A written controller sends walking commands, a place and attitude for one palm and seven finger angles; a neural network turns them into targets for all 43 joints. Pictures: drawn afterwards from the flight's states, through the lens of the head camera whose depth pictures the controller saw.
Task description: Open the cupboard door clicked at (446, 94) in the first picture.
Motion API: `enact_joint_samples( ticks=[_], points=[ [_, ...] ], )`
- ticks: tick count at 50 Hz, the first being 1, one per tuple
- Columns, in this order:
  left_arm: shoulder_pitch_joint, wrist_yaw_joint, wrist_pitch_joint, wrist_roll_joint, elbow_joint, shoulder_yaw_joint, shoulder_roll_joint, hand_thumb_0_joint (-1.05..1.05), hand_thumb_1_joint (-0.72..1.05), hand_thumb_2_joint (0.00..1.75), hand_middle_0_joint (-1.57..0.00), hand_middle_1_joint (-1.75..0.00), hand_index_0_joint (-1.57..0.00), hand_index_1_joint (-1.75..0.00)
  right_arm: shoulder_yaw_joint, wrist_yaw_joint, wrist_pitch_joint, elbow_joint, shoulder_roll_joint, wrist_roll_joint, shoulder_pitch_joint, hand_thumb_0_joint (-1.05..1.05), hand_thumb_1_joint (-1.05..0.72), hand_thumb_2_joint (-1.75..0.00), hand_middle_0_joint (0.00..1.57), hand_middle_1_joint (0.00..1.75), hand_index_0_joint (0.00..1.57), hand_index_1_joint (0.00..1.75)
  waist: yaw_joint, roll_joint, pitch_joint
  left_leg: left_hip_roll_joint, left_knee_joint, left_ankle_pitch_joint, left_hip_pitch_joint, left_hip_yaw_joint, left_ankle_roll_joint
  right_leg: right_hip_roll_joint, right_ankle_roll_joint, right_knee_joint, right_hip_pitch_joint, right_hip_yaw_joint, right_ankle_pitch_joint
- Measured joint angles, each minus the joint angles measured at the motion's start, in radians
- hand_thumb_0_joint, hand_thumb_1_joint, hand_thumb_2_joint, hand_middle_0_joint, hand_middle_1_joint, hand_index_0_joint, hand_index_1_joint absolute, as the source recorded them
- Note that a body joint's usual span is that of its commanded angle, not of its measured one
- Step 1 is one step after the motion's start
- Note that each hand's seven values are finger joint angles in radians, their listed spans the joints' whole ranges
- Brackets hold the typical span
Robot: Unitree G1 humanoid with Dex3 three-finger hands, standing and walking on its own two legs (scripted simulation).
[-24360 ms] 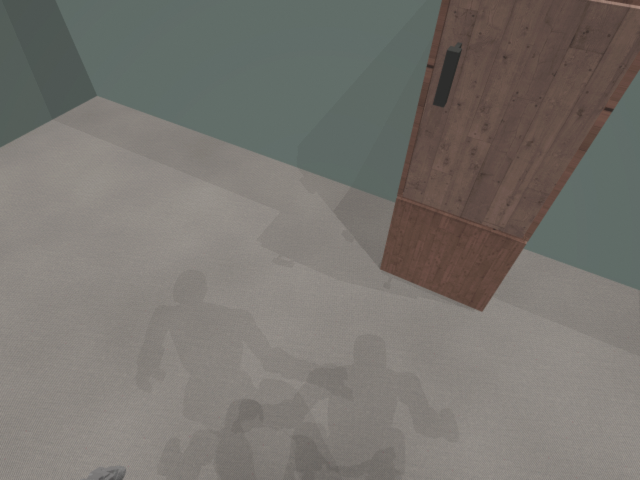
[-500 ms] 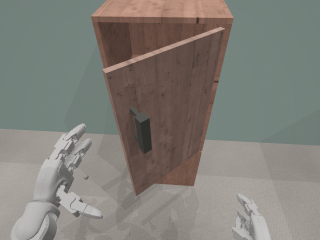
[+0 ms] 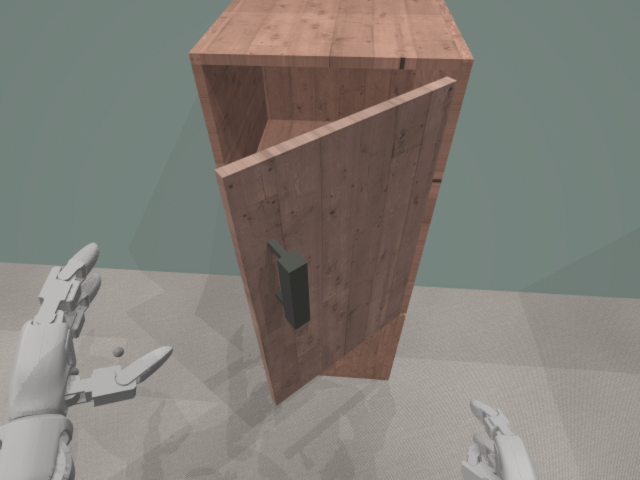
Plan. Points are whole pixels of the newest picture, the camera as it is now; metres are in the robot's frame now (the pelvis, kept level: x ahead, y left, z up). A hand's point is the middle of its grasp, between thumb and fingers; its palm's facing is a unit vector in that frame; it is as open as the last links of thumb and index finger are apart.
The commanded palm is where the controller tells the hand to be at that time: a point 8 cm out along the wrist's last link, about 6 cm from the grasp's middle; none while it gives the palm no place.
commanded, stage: draw the hand back to the body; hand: left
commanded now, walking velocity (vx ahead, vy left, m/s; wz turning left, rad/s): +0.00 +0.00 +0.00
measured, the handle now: (286, 282) +0.35 +0.09 +0.06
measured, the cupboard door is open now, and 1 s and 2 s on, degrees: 42 42 42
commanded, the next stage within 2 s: step back with the hand held close in 0.66 s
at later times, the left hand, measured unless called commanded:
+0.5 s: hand (93, 337) +0.20 +0.25 +0.15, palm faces +0.45 -0.81 -0.38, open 7.6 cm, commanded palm +0.15 +0.29 +0.17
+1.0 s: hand (88, 344) +0.19 +0.25 +0.15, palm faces +0.37 -0.79 -0.48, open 7.4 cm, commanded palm +0.13 +0.29 +0.17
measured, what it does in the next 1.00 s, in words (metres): stands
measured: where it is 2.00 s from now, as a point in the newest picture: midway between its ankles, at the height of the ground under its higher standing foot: outside the picture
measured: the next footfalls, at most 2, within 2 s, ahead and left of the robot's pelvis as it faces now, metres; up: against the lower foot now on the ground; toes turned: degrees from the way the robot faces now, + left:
right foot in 1.86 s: -0.23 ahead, -0.12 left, +0.00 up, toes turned -1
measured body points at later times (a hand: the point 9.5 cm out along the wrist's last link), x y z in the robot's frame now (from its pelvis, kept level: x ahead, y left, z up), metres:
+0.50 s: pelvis +0.01 -0.01 +0.00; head -0.01 -0.03 +0.45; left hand +0.17 +0.29 +0.17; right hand +0.20 -0.23 -0.08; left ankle -0.01 +0.11 -0.74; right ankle -0.02 -0.13 -0.74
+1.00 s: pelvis -0.02 -0.01 +0.00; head +0.00 -0.02 +0.45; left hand +0.16 +0.29 +0.18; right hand +0.17 -0.25 -0.08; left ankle -0.01 +0.11 -0.74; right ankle -0.02 -0.13 -0.74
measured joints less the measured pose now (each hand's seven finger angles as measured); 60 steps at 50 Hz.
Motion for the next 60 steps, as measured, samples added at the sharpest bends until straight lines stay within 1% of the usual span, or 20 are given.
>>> enact_joint_samples(
  ticks=[6, 16, 19, 23, 29, 40, 41, 44, 46, 50, 54, 60],
  points=[
    [0.001, 0.000, -0.004, -0.002, -0.003, 0.047, 0.014, 0.00, 0.32, 0.65, -0.19, -0.30, -0.19, -0.30, -0.013, 0.007, 0.019, 0.003, -0.001, 0.000, -0.007, 0.02, -0.90, -0.90, 0.20, 0.30, 0.20, 0.30, 0.004, 0.003, -0.002, 0.003, -0.025, 0.003, 0.025, 0.005, -0.003, 0.004, -0.002, -0.026, 0.023, 0.005, 0.006],
    [-0.008, 0.000, -0.013, -0.012, -0.007, 0.114, 0.031, 0.01, 0.67, 0.80, -0.20, -0.30, -0.20, -0.30, -0.027, 0.007, 0.029, 0.009, -0.003, 0.002, -0.020, 0.02, -0.90, -0.90, 0.20, 0.30, 0.20, 0.30, 0.012, 0.010, -0.002, 0.014, -0.039, 0.005, 0.042, 0.005, -0.011, 0.015, -0.009, -0.045, 0.041, 0.004, 0.011],
    [-0.014, 0.001, -0.017, -0.014, -0.001, 0.123, 0.027, 0.01, 0.75, 0.83, -0.21, -0.30, -0.20, -0.30, -0.030, 0.008, 0.030, 0.010, -0.004, 0.002, -0.021, 0.02, -0.90, -0.90, 0.20, 0.30, 0.20, 0.30, 0.013, 0.013, -0.001, 0.016, -0.042, 0.007, 0.044, 0.003, -0.013, 0.017, -0.011, -0.049, 0.044, 0.003, 0.013],
    [-0.019, -0.001, -0.016, -0.014, 0.010, 0.114, 0.016, 0.01, 0.83, 0.87, -0.21, -0.30, -0.21, -0.30, -0.032, 0.008, 0.032, 0.012, -0.006, 0.002, -0.022, 0.02, -0.90, -0.90, 0.20, 0.30, 0.20, 0.30, 0.013, 0.015, 0.004, 0.018, -0.046, 0.012, 0.045, 0.001, -0.015, 0.020, -0.014, -0.051, 0.045, 0.001, 0.016],
    [-0.010, -0.004, -0.018, -0.013, 0.009, 0.105, 0.017, 0.01, 0.88, 0.89, -0.21, -0.30, -0.21, -0.30, -0.033, 0.006, 0.027, 0.019, -0.003, 0.001, -0.018, 0.02, -0.90, -0.90, 0.20, 0.30, 0.20, 0.30, 0.012, 0.012, 0.007, 0.024, -0.049, 0.016, 0.048, 0.001, -0.020, 0.026, -0.019, -0.055, 0.048, 0.001, 0.021],
    [-0.014, -0.005, -0.030, -0.015, 0.012, 0.112, 0.022, 0.02, 0.89, 0.89, -0.21, -0.30, -0.21, -0.30, -0.037, 0.005, 0.017, 0.027, -0.003, 0.003, -0.016, 0.02, -0.90, -0.90, 0.20, 0.30, 0.20, 0.30, 0.009, 0.020, 0.013, 0.028, -0.053, 0.026, 0.051, 0.001, -0.023, 0.030, -0.023, -0.060, 0.051, 0.001, 0.031],
    [-0.014, -0.008, -0.035, -0.015, 0.008, 0.120, 0.024, 0.02, 0.89, 0.89, -0.21, -0.30, -0.21, -0.30, -0.034, 0.006, 0.022, 0.021, -0.005, 0.006, -0.015, 0.02, -0.90, -0.90, 0.20, 0.30, 0.20, 0.30, 0.007, 0.021, 0.009, 0.030, -0.048, 0.025, 0.041, -0.001, -0.023, 0.032, -0.023, -0.062, 0.045, 0.000, 0.033],
    [0.000, -0.011, -0.073, -0.010, 0.001, 0.159, 0.040, 0.02, 0.89, 0.89, -0.22, -0.30, -0.21, -0.30, -0.030, 0.010, 0.048, -0.001, -0.009, 0.008, -0.027, 0.02, -0.90, -0.90, 0.20, 0.30, 0.20, 0.30, -0.010, 0.024, -0.002, 0.038, -0.027, 0.023, -0.005, -0.001, -0.021, 0.039, -0.022, -0.068, 0.009, 0.000, 0.047],
    [0.017, -0.011, -0.086, -0.007, -0.007, 0.172, 0.049, 0.02, 0.89, 0.89, -0.21, -0.30, -0.21, -0.30, -0.035, 0.011, 0.065, -0.018, -0.013, 0.009, -0.035, 0.02, -0.90, -0.90, 0.20, 0.30, 0.20, 0.30, -0.020, 0.024, -0.002, 0.039, -0.023, 0.028, -0.032, 0.006, -0.020, 0.039, -0.019, -0.064, -0.020, 0.007, 0.056],
    [0.053, -0.012, -0.088, -0.002, -0.029, 0.164, 0.065, 0.02, 0.90, 0.89, -0.21, -0.30, -0.21, -0.30, -0.052, 0.006, 0.094, -0.047, -0.024, 0.014, -0.047, 0.02, -0.90, -0.90, 0.20, 0.30, 0.20, 0.30, -0.037, 0.016, 0.006, 0.031, -0.022, 0.043, -0.069, 0.023, -0.011, 0.030, -0.009, -0.046, -0.071, 0.023, 0.067],
    [0.084, -0.010, -0.081, 0.001, -0.064, 0.158, 0.089, 0.02, 0.89, 0.89, -0.21, -0.30, -0.21, -0.30, -0.066, -0.001, 0.118, -0.068, -0.025, 0.019, -0.049, 0.02, -0.90, -0.90, 0.20, 0.30, 0.20, 0.30, -0.048, -0.003, 0.018, 0.022, -0.012, 0.054, -0.100, 0.037, -0.002, 0.021, 0.000, -0.018, -0.113, 0.037, 0.073],
    [0.099, 0.007, -0.090, 0.005, -0.114, 0.185, 0.121, 0.02, 0.89, 0.89, -0.22, -0.30, -0.21, -0.30, -0.069, -0.002, 0.123, -0.088, -0.016, 0.022, -0.034, 0.02, -0.90, -0.90, 0.20, 0.30, 0.20, 0.30, -0.057, -0.036, 0.030, 0.013, 0.024, 0.068, -0.149, 0.043, 0.011, 0.011, 0.010, 0.027, -0.167, 0.043, 0.084]
  ],
)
